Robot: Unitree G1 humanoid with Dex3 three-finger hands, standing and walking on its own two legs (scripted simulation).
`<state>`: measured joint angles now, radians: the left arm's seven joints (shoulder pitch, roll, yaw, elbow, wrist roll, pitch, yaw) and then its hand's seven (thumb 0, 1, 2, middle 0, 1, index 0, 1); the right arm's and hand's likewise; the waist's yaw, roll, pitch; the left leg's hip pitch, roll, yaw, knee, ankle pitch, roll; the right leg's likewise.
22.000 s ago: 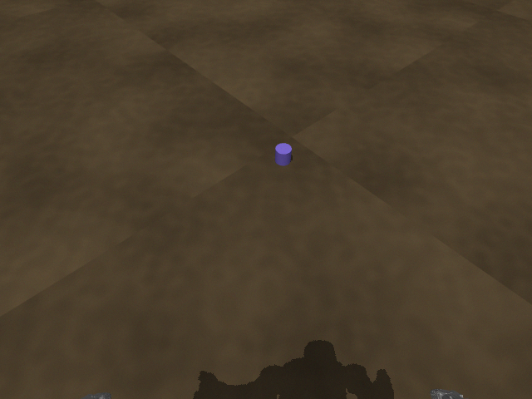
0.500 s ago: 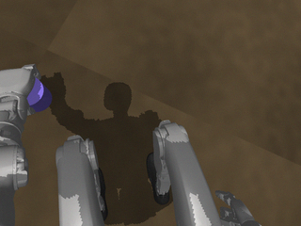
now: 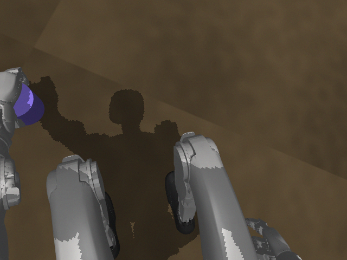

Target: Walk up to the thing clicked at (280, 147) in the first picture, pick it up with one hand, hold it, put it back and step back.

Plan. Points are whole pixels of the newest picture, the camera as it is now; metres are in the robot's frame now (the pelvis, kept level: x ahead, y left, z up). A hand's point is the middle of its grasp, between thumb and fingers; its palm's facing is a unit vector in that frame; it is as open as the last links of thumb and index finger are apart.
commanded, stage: lower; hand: left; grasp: from above
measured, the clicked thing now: (19, 104) +0.47 +0.28 -0.21
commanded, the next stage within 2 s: rest in 0.24 s
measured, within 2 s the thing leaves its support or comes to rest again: rests again in 0.82 s
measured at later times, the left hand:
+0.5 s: hand (24, 110) +0.46 +0.28 -0.24, palm faces -0.46 -0.07 -0.89, open 11.2 cm
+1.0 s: hand (32, 110) +0.47 +0.28 -0.27, palm faces -0.45 -0.11 -0.89, open 11.2 cm
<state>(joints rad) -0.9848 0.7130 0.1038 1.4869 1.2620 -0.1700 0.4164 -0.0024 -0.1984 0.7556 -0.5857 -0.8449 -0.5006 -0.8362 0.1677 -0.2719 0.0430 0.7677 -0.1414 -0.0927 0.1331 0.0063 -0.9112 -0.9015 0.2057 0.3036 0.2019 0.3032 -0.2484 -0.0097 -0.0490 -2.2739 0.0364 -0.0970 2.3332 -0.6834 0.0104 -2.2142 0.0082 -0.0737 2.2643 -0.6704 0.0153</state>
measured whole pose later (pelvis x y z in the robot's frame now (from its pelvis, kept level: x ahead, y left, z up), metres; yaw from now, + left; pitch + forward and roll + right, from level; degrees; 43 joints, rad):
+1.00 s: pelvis +0.00 +0.00 -0.05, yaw -5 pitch +30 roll -11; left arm -0.99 0.87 0.18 1.63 1.31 -0.22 0.55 0.00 -0.18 0.74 -0.58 -0.84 -0.50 -0.83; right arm 0.13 -0.31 0.17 0.73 -0.22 -0.17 0.22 0.01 -0.90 -0.89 0.21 0.30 0.20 0.30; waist -0.33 -0.08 0.08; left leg -2.37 0.03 -0.19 2.53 -0.71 0.01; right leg -2.28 0.03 -0.15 2.40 -0.67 0.03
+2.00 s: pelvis +0.00 +0.01 -0.05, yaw -7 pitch +29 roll -13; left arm -1.04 0.95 0.14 1.69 1.27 -0.20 0.59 0.00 -0.48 1.01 -0.11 -1.07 -0.12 -1.07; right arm 0.11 -0.33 0.24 0.69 -0.25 -0.25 0.27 0.01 -0.89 -0.90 0.21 0.30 0.20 0.30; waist -0.36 -0.11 0.13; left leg -2.35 0.04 -0.22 2.55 -0.72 0.01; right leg -2.25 0.04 -0.17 2.38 -0.66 0.04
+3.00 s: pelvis +0.00 +0.00 +0.01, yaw -1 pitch +33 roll -7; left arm -0.90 0.73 -0.02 1.25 1.06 -0.04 0.18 0.00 -0.54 1.02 -0.09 -1.00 -0.08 -1.02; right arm 0.14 -0.30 0.05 0.69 -0.09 -0.07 0.21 0.01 -0.91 -0.90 0.21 0.30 0.20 0.30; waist -0.19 0.04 -0.09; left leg -2.21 0.04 -0.11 2.31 -0.69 0.02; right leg -2.14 0.02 -0.08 2.22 -0.66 0.02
